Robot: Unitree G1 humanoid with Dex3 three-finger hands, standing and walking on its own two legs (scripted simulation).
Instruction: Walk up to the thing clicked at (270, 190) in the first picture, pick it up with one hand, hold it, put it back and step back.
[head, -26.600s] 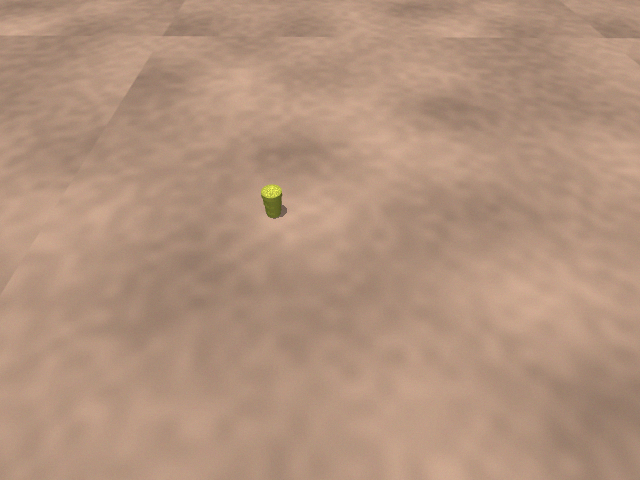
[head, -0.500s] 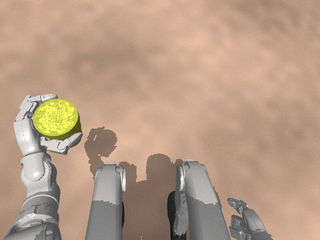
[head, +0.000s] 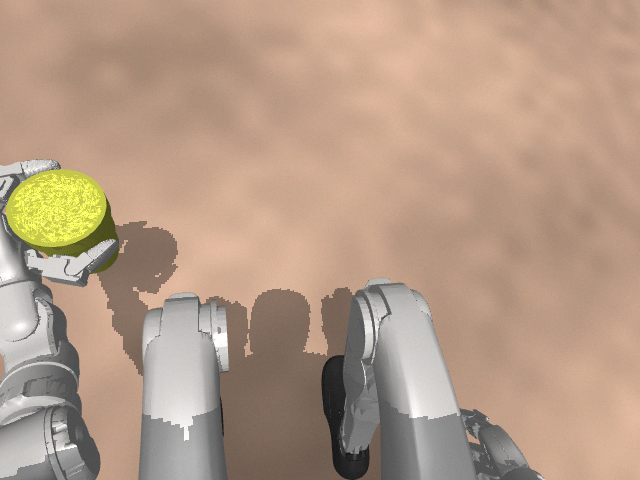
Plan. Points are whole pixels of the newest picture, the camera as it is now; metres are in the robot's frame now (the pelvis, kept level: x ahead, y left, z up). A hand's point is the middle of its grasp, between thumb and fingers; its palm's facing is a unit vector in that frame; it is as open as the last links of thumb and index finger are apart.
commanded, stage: crouch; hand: left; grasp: from the side
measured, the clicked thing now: (77, 232) +0.41 +0.27 -0.10
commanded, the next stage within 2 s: lower in 0.42 s
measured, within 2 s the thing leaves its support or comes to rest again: neither
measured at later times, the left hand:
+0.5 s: hand (75, 235) +0.42 +0.28 -0.13, palm faces +0.35 -0.94 -0.02, open 11.7 cm
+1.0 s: hand (92, 247) +0.42 +0.28 -0.20, palm faces +0.35 -0.94 -0.02, open 11.7 cm
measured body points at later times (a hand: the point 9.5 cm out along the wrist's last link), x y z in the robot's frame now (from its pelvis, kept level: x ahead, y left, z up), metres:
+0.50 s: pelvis +0.00 +0.01 -0.03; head +0.23 +0.10 +0.35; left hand +0.40 +0.33 -0.13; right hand +0.12 -0.27 -0.13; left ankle +0.09 +0.13 -0.31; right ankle +0.12 -0.12 -0.31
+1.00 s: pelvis +0.00 +0.01 -0.05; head +0.23 +0.13 +0.31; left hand +0.40 +0.33 -0.19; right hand +0.12 -0.27 -0.12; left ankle +0.09 +0.13 -0.31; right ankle +0.12 -0.12 -0.31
